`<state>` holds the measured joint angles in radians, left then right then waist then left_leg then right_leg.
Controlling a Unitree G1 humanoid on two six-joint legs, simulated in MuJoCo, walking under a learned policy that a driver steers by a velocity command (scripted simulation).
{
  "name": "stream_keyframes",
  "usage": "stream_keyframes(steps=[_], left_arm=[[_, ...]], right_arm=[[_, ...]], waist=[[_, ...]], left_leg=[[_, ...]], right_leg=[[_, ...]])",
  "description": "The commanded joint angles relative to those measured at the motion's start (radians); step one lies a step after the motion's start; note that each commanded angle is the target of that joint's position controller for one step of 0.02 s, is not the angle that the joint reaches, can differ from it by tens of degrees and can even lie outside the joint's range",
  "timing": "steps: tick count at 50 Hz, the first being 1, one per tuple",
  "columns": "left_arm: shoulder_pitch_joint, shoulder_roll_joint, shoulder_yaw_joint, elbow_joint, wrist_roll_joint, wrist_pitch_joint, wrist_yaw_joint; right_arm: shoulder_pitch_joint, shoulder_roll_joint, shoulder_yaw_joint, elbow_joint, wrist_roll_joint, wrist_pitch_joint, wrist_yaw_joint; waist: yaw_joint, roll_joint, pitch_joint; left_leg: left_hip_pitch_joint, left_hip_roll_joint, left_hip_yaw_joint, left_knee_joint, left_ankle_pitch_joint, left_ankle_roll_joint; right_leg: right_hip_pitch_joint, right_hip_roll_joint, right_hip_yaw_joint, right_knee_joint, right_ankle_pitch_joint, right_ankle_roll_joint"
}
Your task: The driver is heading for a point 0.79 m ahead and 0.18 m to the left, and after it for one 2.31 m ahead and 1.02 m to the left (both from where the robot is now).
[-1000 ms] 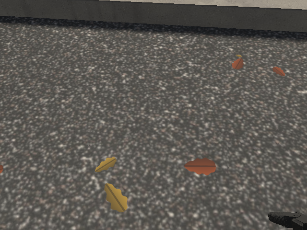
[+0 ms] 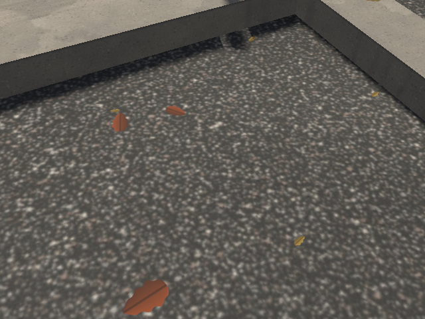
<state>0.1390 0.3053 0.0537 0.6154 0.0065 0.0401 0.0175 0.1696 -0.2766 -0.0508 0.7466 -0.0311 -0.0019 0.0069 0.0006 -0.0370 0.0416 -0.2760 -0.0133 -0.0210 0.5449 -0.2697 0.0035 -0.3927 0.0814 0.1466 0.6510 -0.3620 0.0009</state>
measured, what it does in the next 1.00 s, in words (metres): walks ahead, turning left: right foot, then right foot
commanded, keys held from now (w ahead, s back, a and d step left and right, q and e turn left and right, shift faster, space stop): no key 0.10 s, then q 0.36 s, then w+q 0.40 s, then w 0.14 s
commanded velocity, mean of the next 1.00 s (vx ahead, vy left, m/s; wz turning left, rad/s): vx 0.17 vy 0.00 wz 0.32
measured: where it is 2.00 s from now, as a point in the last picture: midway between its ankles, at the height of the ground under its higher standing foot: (145, 293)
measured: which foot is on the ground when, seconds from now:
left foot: down 0.00-0.96, up 0.98-1.00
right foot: up 0.00-0.20, down 0.22-0.50, up 0.52-0.94, down 0.96-1.00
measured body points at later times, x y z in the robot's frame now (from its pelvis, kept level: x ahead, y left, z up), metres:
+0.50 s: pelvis -0.01 +0.01 -0.01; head +0.01 +0.03 +0.44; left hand +0.08 +0.31 -0.12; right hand +0.16 -0.26 -0.10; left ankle -0.01 +0.10 -0.74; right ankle -0.02 -0.15 -0.73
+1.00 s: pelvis +0.12 +0.01 +0.00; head +0.13 +0.01 +0.45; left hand +0.20 +0.32 -0.07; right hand +0.29 -0.24 -0.11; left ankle -0.02 +0.09 -0.71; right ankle +0.20 -0.09 -0.73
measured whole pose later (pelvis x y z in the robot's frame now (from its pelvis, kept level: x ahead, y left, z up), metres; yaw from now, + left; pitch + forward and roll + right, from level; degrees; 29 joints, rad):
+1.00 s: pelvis +0.12 +0.01 +0.00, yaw +24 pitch +2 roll -1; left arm 0.12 0.28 0.06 0.69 0.00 -0.12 -0.02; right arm 0.37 -0.31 -0.07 0.72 0.02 -0.02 -0.02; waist -0.05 0.03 -0.02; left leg -0.20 -0.07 -0.22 0.69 -0.45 0.04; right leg -0.33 0.05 0.03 0.48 -0.18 -0.01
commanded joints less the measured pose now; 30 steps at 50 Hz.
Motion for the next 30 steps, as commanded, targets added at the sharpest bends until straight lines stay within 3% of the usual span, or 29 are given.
stream_keyframes(steps=[1, 3, 5, 7, 9, 10, 11, 12, 13, 14, 15, 18, 20, 22, 23, 24, 25, 26, 27, 28, 30], left_arm=[[0.007, 0.163, 0.057, -0.058, -0.004, -0.017, 0.012], [0.033, 0.128, 0.055, -0.03, -0.004, -0.005, 0.018], [0.045, 0.065, 0.034, -0.015, -0.007, -0.002, 0.013], [0.007, 0.005, 0.01, -0.013, -0.003, -0.01, 0.009], [0.029, 0.032, 0.021, 0.011, -0.011, -0.012, 0.01], [0.041, 0.064, 0.029, 0.021, -0.011, -0.013, 0.012], [0.049, 0.109, 0.039, 0.016, -0.006, -0.013, 0.019], [0.069, 0.164, 0.051, 0.011, 0.001, -0.009, 0.029], [0.08, 0.186, 0.065, 0.035, -0.001, -0.003, 0.028], [0.081, 0.149, 0.061, 0.027, 0.004, -0.002, 0.023], [0.08, 0.142, 0.061, 0.028, 0.009, -0.002, 0.024], [0.035, 0.137, 0.059, 0.012, 0.006, -0.017, 0.038], [0.0, 0.139, 0.057, 0.001, 0.002, -0.029, 0.046], [-0.031, 0.159, 0.064, 0.001, -0.012, -0.031, 0.049], [-0.041, 0.159, 0.065, 0.002, -0.021, -0.026, 0.05], [-0.004, 0.146, 0.064, 0.013, -0.022, -0.023, 0.048], [0.035, 0.096, 0.052, 0.015, -0.006, -0.023, 0.041], [-0.052, 0.051, 0.033, -0.066, 0.005, -0.032, 0.041], [-0.079, 0.087, 0.041, -0.072, -0.023, -0.052, 0.037], [-0.074, 0.118, 0.05, -0.063, -0.04, -0.067, 0.026], [-0.055, 0.135, 0.062, -0.026, -0.01, -0.09, 0.018]], right_arm=[[-0.091, -0.147, -0.028, -0.092, -0.005, -0.031, -0.009], [-0.088, -0.141, -0.025, -0.08, 0.021, -0.037, -0.016], [-0.082, -0.118, -0.017, -0.066, 0.027, -0.028, -0.014], [-0.058, -0.097, -0.009, -0.05, 0.027, -0.016, -0.008], [-0.035, -0.132, -0.018, -0.04, 0.044, -0.001, -0.006], [-0.016, -0.154, -0.025, -0.039, 0.053, 0.0, -0.006], [0.0, -0.164, -0.027, -0.04, 0.052, -0.007, -0.005], [-0.006, -0.157, -0.025, -0.054, 0.038, -0.019, 0.002], [-0.014, -0.134, -0.022, -0.062, 0.045, -0.027, 0.006], [-0.053, -0.13, -0.018, -0.06, 0.045, -0.028, 0.006], [-0.077, -0.128, -0.022, -0.071, 0.047, -0.023, 0.004], [-0.037, -0.118, -0.032, -0.081, 0.044, 0.006, 0.0], [-0.032, -0.111, -0.038, -0.093, 0.047, 0.015, 0.008], [-0.011, -0.1, -0.039, -0.093, 0.05, 0.021, 0.019], [0.017, -0.099, -0.042, -0.083, 0.05, 0.023, 0.023], [0.057, -0.11, -0.05, -0.07, 0.05, 0.025, 0.024], [0.112, -0.171, -0.069, -0.064, 0.052, 0.024, 0.016], [0.183, -0.3, -0.094, -0.077, 0.045, 0.008, 0.02], [0.203, -0.258, -0.073, -0.082, 0.019, -0.022, 0.026], [0.165, -0.207, -0.057, -0.083, 0.021, -0.04, 0.018], [0.098, -0.191, -0.049, -0.098, 0.041, -0.043, -0.003]], waist=[[0.018, 0.215, -0.048], [0.016, 0.182, -0.051], [0.019, 0.177, -0.068], [-0.008, 0.208, -0.093], [0.0, 0.22, -0.093], [-0.003, 0.212, -0.093], [-0.009, 0.172, -0.111], [-0.021, 0.08, -0.139], [-0.025, -0.048, -0.148], [0.008, -0.06, -0.126], [0.014, -0.089, -0.092], [-0.006, -0.176, -0.048], [-0.01, -0.168, -0.033], [-0.024, -0.129, -0.04], [-0.036, -0.116, -0.053], [-0.036, -0.077, -0.077], [-0.029, 0.111, -0.081], [-0.065, 0.361, -0.07], [-0.091, 0.269, -0.078], [-0.063, 0.217, -0.018], [-0.034, 0.127, 0.006]], left_leg=[[0.014, 0.317, -0.345, -0.273, 0.196, 0.237], [0.088, 0.282, -0.28, -0.228, 0.303, 0.21], [0.125, 0.23, -0.195, -0.191, 0.422, 0.192], [0.143, 0.185, -0.165, -0.159, 0.485, 0.174], [0.157, 0.168, -0.188, -0.128, 0.503, 0.165], [0.14, 0.167, -0.212, -0.127, 0.49, 0.149], [0.095, 0.167, -0.233, -0.129, 0.428, 0.119], [0.023, 0.135, -0.204, -0.093, 0.36, 0.086], [-0.023, 0.056, -0.108, -0.063, 0.208, 0.045], [-0.05, 0.015, -0.062, 0.0, 0.127, 0.013], [-0.101, -0.003, -0.041, 0.05, 0.094, 0.003], [-0.147, 0.003, 0.0, 0.218, -0.106, 0.0], [-0.163, 0.026, 0.02, 0.299, -0.238, 0.007], [-0.101, 0.03, 0.053, 0.206, -0.162, 0.019], [-0.036, 0.011, 0.074, 0.114, -0.06, 0.027], [0.053, -0.016, 0.065, 0.035, 0.004, 0.048], [0.166, 0.075, -0.136, -0.093, 0.019, 0.108], [0.241, 0.322, -0.67, -0.3, -0.226, 0.314], [0.244, 0.377, -0.8, -0.379, -0.41, 0.372], [0.218, 0.359, -0.729, -0.376, -0.502, 0.332], [0.18, 0.279, -0.577, -0.358, -0.426, 0.243]], right_leg=[[-0.033, -0.032, 0.004, 0.263, -0.177, 0.045], [-0.073, -0.049, 0.025, 0.324, -0.141, 0.075], [-0.032, -0.067, -0.024, 0.23, -0.125, 0.094], [0.069, -0.086, -0.078, 0.02, -0.097, 0.103], [0.157, -0.056, -0.124, -0.219, 0.084, 0.094], [0.213, -0.056, -0.119, -0.291, 0.189, 0.075], [0.284, -0.097, -0.081, -0.284, 0.271, 0.048], [0.358, -0.167, -0.047, -0.206, 0.452, 0.011], [0.343, -0.182, -0.045, -0.177, 0.381, -0.043], [0.314, -0.194, -0.02, -0.213, 0.29, -0.071], [0.291, -0.231, 0.022, -0.249, 0.247, -0.092], [0.217, -0.359, 0.096, -0.283, 0.329, -0.166], [0.193, -0.404, 0.089, -0.264, 0.442, -0.192], [0.171, -0.381, 0.02, -0.217, 0.472, -0.161], [0.151, -0.352, -0.026, -0.173, 0.435, -0.132], [0.105, -0.31, -0.076, -0.112, 0.235, -0.095], [-0.037, -0.216, -0.185, 0.105, -0.027, -0.027], [-0.334, -0.029, -0.201, 0.382, -0.335, 0.037], [-0.395, -0.066, -0.04, 0.507, -0.326, 0.018], [-0.428, -0.106, -0.02, 0.52, -0.225, -0.007], [-0.393, -0.144, -0.032, 0.434, -0.054, -0.013]])
Keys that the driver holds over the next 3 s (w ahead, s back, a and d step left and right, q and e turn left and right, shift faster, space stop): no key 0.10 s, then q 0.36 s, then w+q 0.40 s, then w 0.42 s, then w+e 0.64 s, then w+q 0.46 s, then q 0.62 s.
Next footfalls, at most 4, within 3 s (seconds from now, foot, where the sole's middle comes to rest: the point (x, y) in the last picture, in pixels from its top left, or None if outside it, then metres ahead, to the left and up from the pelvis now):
0.22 right None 0.02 -0.14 -0.77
0.96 right None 0.24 -0.07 -0.77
1.42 left None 0.41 0.30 -0.77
1.96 right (173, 236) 0.76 0.14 -0.77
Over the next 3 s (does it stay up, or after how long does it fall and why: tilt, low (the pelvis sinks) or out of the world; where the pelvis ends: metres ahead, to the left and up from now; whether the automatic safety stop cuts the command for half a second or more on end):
stays up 1.03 0.30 0.00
